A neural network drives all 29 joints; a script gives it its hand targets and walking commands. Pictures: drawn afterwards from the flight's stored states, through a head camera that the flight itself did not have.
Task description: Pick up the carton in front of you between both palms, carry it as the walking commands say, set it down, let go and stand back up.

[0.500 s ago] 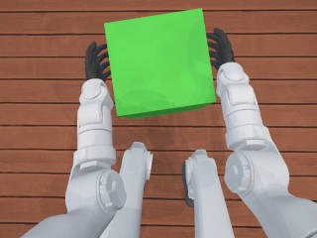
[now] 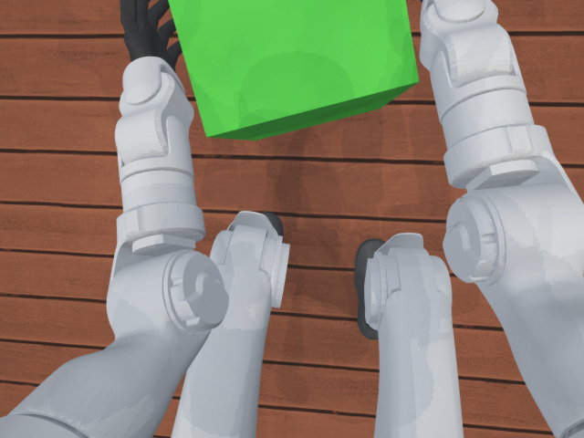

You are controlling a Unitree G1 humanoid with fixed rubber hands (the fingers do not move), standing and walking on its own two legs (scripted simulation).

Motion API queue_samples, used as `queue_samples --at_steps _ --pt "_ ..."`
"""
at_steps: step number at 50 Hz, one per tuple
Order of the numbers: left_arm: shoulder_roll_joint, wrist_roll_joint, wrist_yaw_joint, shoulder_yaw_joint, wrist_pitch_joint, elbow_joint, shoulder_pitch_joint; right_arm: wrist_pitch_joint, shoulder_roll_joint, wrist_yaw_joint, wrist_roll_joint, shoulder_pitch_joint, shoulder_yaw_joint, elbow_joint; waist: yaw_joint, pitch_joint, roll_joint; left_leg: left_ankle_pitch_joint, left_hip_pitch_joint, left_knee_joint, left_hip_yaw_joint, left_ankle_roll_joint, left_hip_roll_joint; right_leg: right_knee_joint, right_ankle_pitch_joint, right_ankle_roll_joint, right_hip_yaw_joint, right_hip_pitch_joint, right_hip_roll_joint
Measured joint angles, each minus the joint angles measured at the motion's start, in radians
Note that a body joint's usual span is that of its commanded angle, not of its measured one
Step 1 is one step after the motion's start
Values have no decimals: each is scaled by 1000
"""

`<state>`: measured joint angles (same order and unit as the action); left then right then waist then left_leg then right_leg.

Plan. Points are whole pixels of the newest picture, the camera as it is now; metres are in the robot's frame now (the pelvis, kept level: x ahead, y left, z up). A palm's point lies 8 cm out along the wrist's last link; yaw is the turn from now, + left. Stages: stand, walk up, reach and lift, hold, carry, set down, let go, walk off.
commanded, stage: set down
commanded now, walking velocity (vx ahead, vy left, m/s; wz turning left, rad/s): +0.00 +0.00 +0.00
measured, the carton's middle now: (295, 39) +0.53 +0.07 -0.22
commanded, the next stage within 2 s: none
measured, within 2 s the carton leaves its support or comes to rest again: rests again in 1.34 s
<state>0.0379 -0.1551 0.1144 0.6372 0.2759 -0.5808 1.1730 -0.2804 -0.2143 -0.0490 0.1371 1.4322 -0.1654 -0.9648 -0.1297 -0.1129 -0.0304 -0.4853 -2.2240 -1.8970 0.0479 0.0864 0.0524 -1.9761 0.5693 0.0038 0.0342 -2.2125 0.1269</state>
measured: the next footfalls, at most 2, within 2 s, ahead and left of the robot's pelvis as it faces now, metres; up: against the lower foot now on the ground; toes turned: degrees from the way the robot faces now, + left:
none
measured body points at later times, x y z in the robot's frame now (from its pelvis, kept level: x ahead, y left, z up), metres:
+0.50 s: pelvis +0.01 +0.00 -0.05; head +0.38 -0.01 +0.21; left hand +0.51 +0.23 -0.21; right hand +0.59 -0.07 -0.23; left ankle +0.12 +0.14 -0.40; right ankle +0.09 -0.10 -0.40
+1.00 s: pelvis +0.00 -0.01 -0.05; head +0.37 -0.02 +0.19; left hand +0.50 +0.23 -0.22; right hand +0.59 -0.06 -0.23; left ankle +0.12 +0.14 -0.40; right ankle +0.09 -0.10 -0.40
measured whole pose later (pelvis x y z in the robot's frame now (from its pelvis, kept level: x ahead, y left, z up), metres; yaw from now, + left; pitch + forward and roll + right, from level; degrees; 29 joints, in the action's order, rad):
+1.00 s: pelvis +0.00 -0.01 -0.05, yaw +2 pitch +39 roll +6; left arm -0.10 -0.12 0.05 0.64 0.21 -0.87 1.32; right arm -0.21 -0.29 0.00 0.13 1.61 -0.10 -1.22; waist -0.15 -0.33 -0.01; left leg -0.55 -2.24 -2.11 0.03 0.11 0.06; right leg -2.22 0.64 0.03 0.03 -2.24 0.13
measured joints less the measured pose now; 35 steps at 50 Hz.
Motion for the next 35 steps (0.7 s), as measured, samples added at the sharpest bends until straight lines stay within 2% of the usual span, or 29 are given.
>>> queue_samples --at_steps 7,9,13,17,23,30,35 --pt "-29 32 8 0 -5 -51 74 0 -56 -3 -35 104 77 -73 -16 -92 13 -22 -39 -81 -6 5 2 -86 23 1 0 -42 4" --pt "-50 45 6 -20 -1 -91 99 0 -77 -3 -48 119 100 -98 -27 -108 19 -30 -47 -102 -7 6 4 -108 33 1 -1 -49 2" --pt "-71 96 21 -60 1 -98 114 19 -103 -10 -88 124 161 -106 -40 -129 33 -47 -56 -137 -13 5 12 -148 59 1 1 -53 -4" --pt "-71 130 27 -58 -28 -113 101 35 -99 -14 -97 132 164 -128 -38 -129 47 -63 -56 -161 -22 1 16 -176 81 -2 8 -49 -8" --pt "-77 122 10 -70 -39 -168 81 41 -90 -4 -66 103 139 -161 -25 -105 43 -71 -66 -179 -22 -3 18 -191 91 -4 8 -56 -9" --pt "-78 116 13 -81 -59 -210 104 68 -114 -3 -104 100 162 -187 -34 -129 47 -60 -58 -193 -26 0 16 -210 77 -5 10 -54 -3" --pt "-84 83 -11 -48 -60 -249 129 69 -110 1 -74 131 137 -230 -35 -160 30 -56 -41 -202 -24 10 12 -224 67 5 7 -48 2"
